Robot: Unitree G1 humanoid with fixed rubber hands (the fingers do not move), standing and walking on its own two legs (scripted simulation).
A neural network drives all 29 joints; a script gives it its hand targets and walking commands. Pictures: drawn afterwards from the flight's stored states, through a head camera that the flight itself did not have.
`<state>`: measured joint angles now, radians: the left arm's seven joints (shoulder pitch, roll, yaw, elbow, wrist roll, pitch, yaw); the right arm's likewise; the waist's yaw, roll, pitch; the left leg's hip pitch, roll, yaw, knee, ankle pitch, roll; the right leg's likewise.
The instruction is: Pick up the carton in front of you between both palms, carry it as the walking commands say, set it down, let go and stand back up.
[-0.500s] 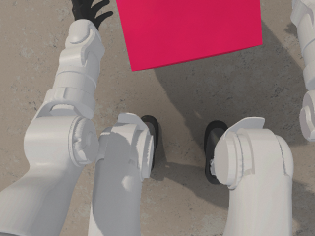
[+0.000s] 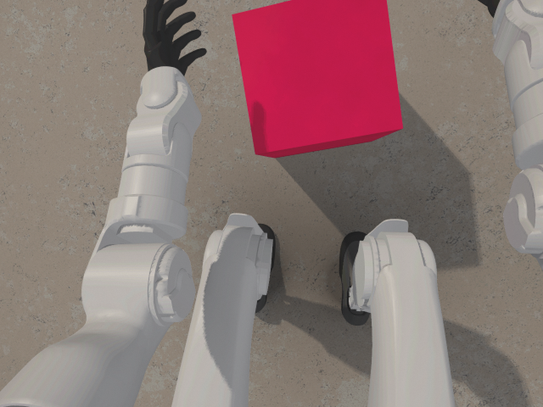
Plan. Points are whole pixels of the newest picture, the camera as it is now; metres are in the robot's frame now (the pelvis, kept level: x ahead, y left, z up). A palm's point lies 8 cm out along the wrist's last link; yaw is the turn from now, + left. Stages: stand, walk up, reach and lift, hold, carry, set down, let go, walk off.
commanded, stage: set down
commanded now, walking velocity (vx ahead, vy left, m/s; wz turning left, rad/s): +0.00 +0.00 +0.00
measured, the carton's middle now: (315, 90) +0.52 -0.02 -0.33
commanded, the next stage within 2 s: let go in 0.60 s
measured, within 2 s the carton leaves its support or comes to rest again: neither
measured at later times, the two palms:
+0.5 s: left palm (77, 13) +0.51 +0.16 +0.03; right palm out of the picture +0.58 -0.23 +0.03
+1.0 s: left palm out of the picture +0.43 +0.19 +0.15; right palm out of the picture +0.45 -0.24 +0.14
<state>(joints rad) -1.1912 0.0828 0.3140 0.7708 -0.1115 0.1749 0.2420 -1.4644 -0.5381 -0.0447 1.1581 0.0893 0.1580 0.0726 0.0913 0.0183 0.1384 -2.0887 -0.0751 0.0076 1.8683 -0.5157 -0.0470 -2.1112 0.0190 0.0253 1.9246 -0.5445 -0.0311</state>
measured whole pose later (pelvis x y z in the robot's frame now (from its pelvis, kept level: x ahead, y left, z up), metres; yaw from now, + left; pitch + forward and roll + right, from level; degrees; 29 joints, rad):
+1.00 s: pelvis +0.07 +0.00 +0.25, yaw -5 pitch +35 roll +1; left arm -0.44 0.12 0.20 0.54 0.07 0.10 -0.04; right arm -0.60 -0.22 -0.24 0.68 -0.10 0.12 -0.02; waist 0.07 0.01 -0.06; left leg -1.17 -0.02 -0.03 0.86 -0.30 -0.02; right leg -1.19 0.06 0.06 0.88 -0.30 -0.02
